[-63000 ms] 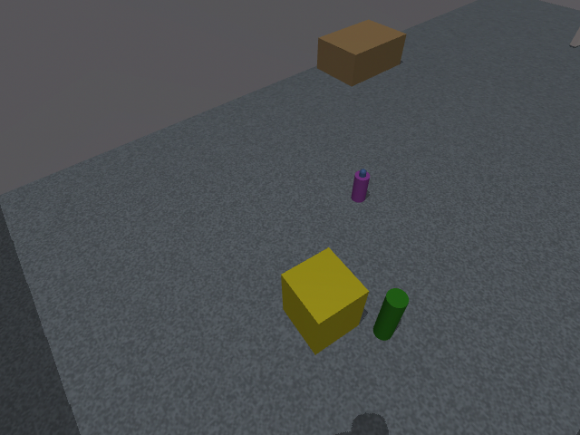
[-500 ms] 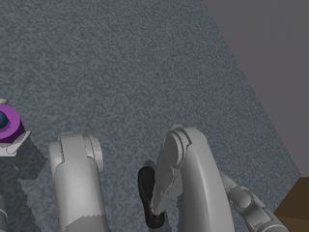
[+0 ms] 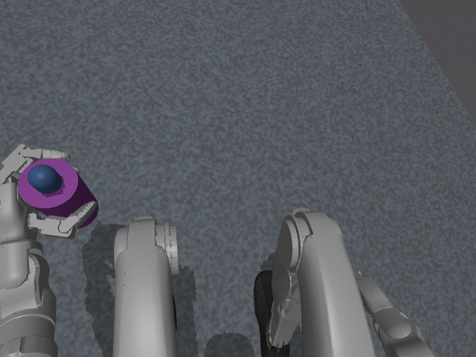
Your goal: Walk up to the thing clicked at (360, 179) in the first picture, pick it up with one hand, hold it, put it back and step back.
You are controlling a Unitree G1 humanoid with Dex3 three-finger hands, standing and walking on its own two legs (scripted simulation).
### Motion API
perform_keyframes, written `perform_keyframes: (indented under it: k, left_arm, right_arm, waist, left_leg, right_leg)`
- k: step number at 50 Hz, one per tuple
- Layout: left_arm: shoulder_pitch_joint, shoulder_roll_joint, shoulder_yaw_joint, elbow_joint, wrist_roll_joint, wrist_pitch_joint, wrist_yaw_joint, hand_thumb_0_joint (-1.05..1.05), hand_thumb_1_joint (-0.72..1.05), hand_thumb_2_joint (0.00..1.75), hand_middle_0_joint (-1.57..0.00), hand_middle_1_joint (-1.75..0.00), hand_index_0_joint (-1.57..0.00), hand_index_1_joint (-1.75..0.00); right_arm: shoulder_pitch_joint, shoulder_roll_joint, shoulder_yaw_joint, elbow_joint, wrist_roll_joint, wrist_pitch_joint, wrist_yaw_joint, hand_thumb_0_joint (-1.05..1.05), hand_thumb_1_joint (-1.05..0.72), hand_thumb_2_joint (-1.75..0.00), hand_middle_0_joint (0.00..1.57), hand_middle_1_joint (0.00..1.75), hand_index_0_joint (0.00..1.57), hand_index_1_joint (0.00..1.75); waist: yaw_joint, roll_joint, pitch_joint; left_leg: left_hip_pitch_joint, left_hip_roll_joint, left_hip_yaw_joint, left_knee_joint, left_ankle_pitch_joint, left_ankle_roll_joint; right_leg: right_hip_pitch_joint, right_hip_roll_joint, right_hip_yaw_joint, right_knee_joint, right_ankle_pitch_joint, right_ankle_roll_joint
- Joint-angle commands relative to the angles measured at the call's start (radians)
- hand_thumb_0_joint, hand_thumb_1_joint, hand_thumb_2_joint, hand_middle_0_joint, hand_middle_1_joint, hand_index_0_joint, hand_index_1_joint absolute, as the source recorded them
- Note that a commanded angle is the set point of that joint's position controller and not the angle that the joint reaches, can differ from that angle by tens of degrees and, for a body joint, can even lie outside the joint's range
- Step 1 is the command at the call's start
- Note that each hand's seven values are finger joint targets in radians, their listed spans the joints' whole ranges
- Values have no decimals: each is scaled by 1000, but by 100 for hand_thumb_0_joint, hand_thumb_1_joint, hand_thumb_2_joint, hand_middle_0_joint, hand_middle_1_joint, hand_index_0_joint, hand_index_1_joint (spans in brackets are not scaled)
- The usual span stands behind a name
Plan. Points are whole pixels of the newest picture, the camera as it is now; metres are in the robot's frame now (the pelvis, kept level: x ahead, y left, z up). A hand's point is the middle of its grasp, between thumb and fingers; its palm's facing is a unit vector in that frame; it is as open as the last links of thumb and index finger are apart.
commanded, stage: settle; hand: left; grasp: from the side
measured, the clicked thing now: (61, 194) +0.36 +0.28 -0.06
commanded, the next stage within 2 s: lift in 0.84 s
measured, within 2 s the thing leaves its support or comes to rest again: neither
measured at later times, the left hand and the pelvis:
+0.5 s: hand (50, 189) +0.35 +0.27 +0.00, palm faces +0.25 -0.97 -0.06, open 9.9 cm; pelvis +0.00 -0.01 +0.04, yaw +3 degrees
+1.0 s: hand (45, 180) +0.35 +0.26 +0.03, palm faces +0.25 -0.97 -0.05, open 9.9 cm; pelvis +0.00 -0.01 +0.06, yaw +4 degrees
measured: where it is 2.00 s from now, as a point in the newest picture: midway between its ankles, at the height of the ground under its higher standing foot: (218, 343)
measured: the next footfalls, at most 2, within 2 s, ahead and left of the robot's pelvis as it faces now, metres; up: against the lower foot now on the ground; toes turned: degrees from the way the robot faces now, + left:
none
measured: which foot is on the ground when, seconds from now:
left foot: down 0.00-1.00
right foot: down 0.00-1.00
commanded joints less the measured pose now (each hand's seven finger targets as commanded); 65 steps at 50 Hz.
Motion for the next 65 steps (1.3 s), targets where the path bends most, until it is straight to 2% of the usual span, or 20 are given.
perform_keyframes:
  k: [1,3,12,14,19,21,23,24,30,38,39,40,42,46,50,52,57,58,63,65]
  left_arm:
    - [-170,179,78,-255,-35,-60,-19,0,15,125,-126,-138,-126,-140]
    - [-123,156,69,-247,-37,-42,-31,0,14,126,-127,-138,-126,-141]
    - [-175,157,97,-336,-29,-14,-33,0,10,127,-129,-140,-128,-142]
    - [-164,119,71,-322,-34,-7,-40,0,11,126,-128,-139,-128,-141]
    - [-197,133,77,-329,-24,-4,-41,0,13,128,-131,-141,-130,-143]
    - [-172,102,57,-300,-19,2,-47,0,11,128,-130,-140,-129,-143]
    - [-188,104,58,-297,-23,2,-50,0,12,128,-129,-139,-128,-142]
    - [-212,137,85,-338,-27,-2,-48,0,12,129,-130,-141,-129,-144]
    - [-181,94,73,-258,-28,14,-47,0,13,132,-131,-143,-130,-146]
    - [-248,133,81,-323,-16,3,-46,0,14,133,-132,-142,-131,-145]
    - [-179,77,60,-228,-20,13,-50,0,15,134,-131,-143,-130,-145]
    - [-238,112,81,-302,-28,4,-49,0,17,133,-130,-141,-129,-144]
    - [-220,114,90,-277,-29,7,-48,0,18,133,-129,-140,-128,-143]
    - [-237,132,83,-292,-24,3,-50,0,18,134,-129,-141,-129,-144]
    - [-219,100,60,-282,-28,7,-60,0,10,124,-130,-144,-133,-143]
    - [-229,143,86,-334,-34,9,-64,0,10,123,-130,-143,-132,-142]
    - [-141,91,58,-311,-42,47,-69,0,11,123,-129,-141,-131,-140]
    - [-199,108,64,-391,-45,45,-64,0,14,124,-128,-141,-130,-140]
    - [-158,124,72,-493,-53,74,-48,0,13,125,-129,-143,-132,-142]
    - [-130,82,33,-513,-59,94,-45,0,11,126,-129,-142,-131,-142]
  right_arm:
    - [78,-230,-109,-80,20,-22,-32,0,-91,-90,20,30,20,30]
    - [76,-223,-117,-90,26,-24,-37,0,-91,-90,20,30,20,30]
    - [88,-196,-149,-91,38,-40,-54,0,-91,-90,20,30,20,30]
    - [79,-199,-152,-94,45,-43,-57,0,-91,-90,20,30,20,30]
    - [92,-190,-159,-81,41,-57,-63,0,-90,-90,20,30,20,30]
    - [81,-189,-161,-90,43,-58,-63,0,-91,-90,20,30,20,30]
    - [81,-194,-162,-93,47,-62,-64,0,-90,-90,20,30,20,30]
    - [92,-193,-166,-83,46,-64,-64,0,-90,-90,20,30,20,30]
    - [101,-184,-161,-83,49,-73,-68,0,-90,-90,20,30,20,30]
    - [113,-178,-161,-83,49,-74,-73,0,-90,-90,20,30,20,30]
    - [105,-179,-160,-92,53,-75,-72,0,-90,-90,20,30,20,30]
    - [109,-180,-162,-85,52,-79,-73,0,-89,-90,20,30,20,30]
    - [115,-180,-160,-86,52,-78,-73,0,-90,-90,20,30,20,30]
    - [115,-172,-159,-84,54,-83,-77,0,-89,-90,20,30,20,30]
    - [119,-173,-162,-86,54,-87,-77,0,-92,-90,20,30,20,30]
    - [134,-178,-164,-79,57,-87,-80,0,-92,-90,20,30,20,30]
    - [131,-178,-167,-93,70,-91,-88,0,-91,-90,20,30,20,30]
    - [136,-177,-168,-97,73,-92,-90,0,-91,-90,20,30,20,30]
    - [144,-175,-173,-109,86,-90,-98,0,-91,-90,20,30,20,30]
    - [140,-164,-171,-121,93,-93,-100,0,-91,-90,20,30,20,30]
  waist:
    - [12,175,-690]
    - [14,159,-687]
    - [31,129,-726]
    - [29,152,-708]
    - [31,147,-700]
    - [23,149,-677]
    - [22,149,-670]
    - [36,148,-701]
    - [30,114,-691]
    - [33,139,-704]
    - [20,110,-672]
    - [35,132,-688]
    - [32,138,-703]
    - [33,120,-686]
    - [24,125,-702]
    - [43,142,-749]
    - [37,125,-716]
    - [42,138,-733]
    - [57,160,-759]
    - [46,142,-739]
  left_leg:
    - [424,-18,82,-329,152,26]
    - [420,-18,88,-337,163,28]
    - [444,-17,108,-376,152,33]
    - [467,-20,105,-403,143,29]
    - [485,-18,112,-413,146,30]
    - [497,-18,106,-438,119,28]
    - [500,-18,102,-454,94,28]
    - [516,-18,107,-448,103,28]
    - [510,-22,117,-455,133,32]
    - [541,-22,116,-487,109,31]
    - [526,-24,107,-497,100,32]
    - [536,-22,111,-495,95,31]
    - [547,-24,109,-501,107,31]
    - [519,-25,123,-503,72,36]
    - [538,-26,124,-513,84,36]
    - [572,-25,127,-514,130,33]
    - [596,-26,121,-554,135,34]
    - [613,-24,116,-566,125,32]
    - [686,-22,96,-623,130,26]
    - [686,-23,97,-644,126,29]
  right_leg:
    - [377,46,-10,-240,184,-43]
    - [394,43,-1,-253,190,-41]
    - [426,38,26,-304,163,-41]
    - [394,34,23,-303,151,-48]
    - [406,33,32,-328,149,-47]
    - [377,33,24,-335,122,-49]
    - [372,31,21,-345,102,-49]
    - [389,32,25,-347,107,-49]
    - [428,30,35,-369,130,-46]
    - [429,31,36,-386,105,-49]
    - [416,29,29,-389,99,-48]
    - [414,31,33,-389,98,-49]
    - [435,28,32,-391,108,-48]
    - [458,29,50,-424,68,-45]
    - [470,29,47,-431,82,-45]
    - [501,29,53,-429,117,-47]
    - [504,29,46,-456,125,-50]
    - [495,30,45,-460,119,-52]
    - [526,27,45,-489,126,-53]
    - [543,26,47,-518,120,-51]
